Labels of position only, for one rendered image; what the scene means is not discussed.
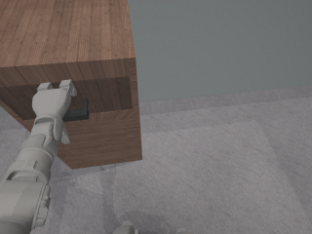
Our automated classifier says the robot left hand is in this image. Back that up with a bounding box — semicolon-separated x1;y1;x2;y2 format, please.
32;79;77;144

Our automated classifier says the robot left shin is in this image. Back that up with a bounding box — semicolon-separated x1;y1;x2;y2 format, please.
122;220;133;226

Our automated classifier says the robot left forearm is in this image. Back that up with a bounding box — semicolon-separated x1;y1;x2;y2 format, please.
0;114;63;188

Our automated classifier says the cabinet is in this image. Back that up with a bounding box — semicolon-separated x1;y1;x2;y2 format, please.
0;0;142;170

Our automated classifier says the left robot upper arm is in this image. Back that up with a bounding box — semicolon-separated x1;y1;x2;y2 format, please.
0;179;52;234

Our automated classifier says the drawer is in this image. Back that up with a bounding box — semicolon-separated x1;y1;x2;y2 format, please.
0;76;133;120

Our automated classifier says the handle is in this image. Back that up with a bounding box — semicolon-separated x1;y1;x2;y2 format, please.
62;98;90;122

